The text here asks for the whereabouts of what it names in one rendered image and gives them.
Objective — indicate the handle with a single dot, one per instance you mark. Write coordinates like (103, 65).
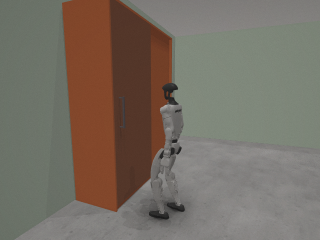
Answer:
(123, 112)

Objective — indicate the left robot upper arm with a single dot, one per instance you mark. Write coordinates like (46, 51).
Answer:
(165, 112)

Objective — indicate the right robot upper arm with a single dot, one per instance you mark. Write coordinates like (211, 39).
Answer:
(182, 122)

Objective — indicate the robot left hand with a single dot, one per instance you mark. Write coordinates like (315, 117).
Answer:
(165, 162)

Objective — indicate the right robot forearm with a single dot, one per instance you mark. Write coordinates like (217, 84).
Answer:
(178, 136)

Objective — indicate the left robot forearm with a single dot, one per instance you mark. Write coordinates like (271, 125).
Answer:
(168, 143)

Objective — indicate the wardrobe door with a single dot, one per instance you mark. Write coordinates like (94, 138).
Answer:
(159, 78)
(131, 74)

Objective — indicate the robot right shin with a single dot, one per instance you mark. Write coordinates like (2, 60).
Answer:
(173, 188)

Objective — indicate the robot right foot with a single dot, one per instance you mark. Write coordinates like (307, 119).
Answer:
(174, 206)

